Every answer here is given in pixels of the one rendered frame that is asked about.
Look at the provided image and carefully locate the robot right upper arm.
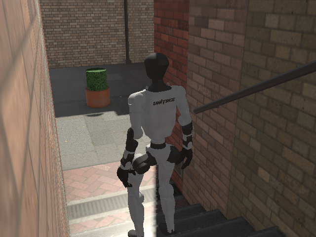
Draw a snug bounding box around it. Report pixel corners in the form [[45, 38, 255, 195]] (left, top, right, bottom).
[[172, 85, 192, 126]]

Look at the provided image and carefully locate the left robot forearm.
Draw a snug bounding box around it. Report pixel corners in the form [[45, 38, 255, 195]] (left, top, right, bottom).
[[120, 128, 138, 170]]

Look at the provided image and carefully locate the robot left upper arm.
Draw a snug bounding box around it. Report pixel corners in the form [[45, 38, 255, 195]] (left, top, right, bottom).
[[128, 91, 146, 139]]

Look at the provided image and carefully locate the left robot thigh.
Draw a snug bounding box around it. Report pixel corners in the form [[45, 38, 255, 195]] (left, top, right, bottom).
[[127, 153, 152, 206]]

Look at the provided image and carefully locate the robot head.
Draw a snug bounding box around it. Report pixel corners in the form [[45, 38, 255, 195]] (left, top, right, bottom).
[[144, 53, 172, 92]]

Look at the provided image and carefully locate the robot right hand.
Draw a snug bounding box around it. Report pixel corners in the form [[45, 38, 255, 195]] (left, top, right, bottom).
[[176, 147, 193, 169]]

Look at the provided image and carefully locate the robot left hand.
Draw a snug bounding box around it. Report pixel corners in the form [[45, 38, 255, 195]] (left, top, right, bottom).
[[117, 167, 136, 188]]

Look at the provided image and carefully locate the right robot forearm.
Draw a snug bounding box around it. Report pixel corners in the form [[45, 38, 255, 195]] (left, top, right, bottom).
[[182, 122, 193, 150]]

